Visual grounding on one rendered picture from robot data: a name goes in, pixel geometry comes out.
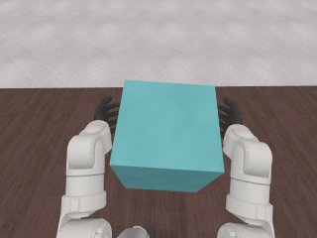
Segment robot left thigh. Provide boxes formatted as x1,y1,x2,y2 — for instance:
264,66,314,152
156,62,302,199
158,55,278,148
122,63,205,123
117,228,150,238

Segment left robot foot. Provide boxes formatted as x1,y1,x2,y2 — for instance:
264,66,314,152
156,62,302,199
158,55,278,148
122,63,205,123
143,224,154,238

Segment left robot upper arm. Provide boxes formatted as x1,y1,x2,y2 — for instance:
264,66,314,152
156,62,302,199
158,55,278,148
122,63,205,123
57,218,112,238

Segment robot right forearm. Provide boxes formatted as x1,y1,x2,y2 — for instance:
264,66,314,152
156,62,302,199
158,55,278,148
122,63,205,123
223,124,275,238

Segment right robot upper arm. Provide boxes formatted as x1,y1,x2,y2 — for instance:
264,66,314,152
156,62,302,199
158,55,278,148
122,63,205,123
217,222,271,238

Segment robot left forearm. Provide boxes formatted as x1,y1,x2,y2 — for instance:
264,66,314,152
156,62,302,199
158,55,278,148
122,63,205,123
56,120,113,238

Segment robot left hand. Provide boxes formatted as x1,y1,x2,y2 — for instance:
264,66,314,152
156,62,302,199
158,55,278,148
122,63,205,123
93,95,121,134

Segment carton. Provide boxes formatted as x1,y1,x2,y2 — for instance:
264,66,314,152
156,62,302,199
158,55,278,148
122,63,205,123
109,79,225,192

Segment robot right hand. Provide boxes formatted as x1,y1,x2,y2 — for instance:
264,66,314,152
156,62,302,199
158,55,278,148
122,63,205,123
217,97,243,139

